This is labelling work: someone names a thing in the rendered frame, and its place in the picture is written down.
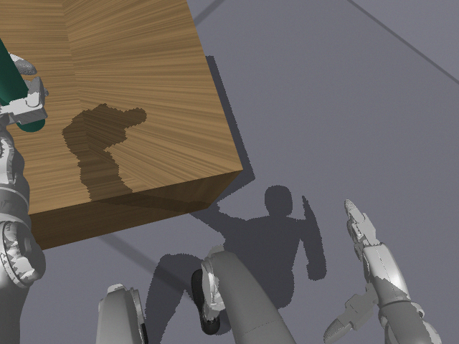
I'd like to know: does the can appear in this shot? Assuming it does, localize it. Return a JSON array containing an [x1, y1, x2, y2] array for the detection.
[[0, 38, 45, 132]]

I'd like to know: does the right robot hand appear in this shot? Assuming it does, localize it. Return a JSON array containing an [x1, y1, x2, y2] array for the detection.
[[323, 199, 411, 344]]

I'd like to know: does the left robot hand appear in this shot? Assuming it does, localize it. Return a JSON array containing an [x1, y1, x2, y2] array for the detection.
[[0, 52, 49, 129]]

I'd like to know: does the right robot foot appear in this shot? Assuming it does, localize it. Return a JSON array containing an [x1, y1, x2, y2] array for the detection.
[[191, 269, 220, 335]]

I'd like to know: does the left robot arm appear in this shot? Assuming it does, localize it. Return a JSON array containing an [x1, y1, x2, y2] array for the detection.
[[0, 125, 46, 344]]

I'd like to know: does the right robot arm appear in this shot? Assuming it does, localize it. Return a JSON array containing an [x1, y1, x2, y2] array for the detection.
[[378, 300, 442, 344]]

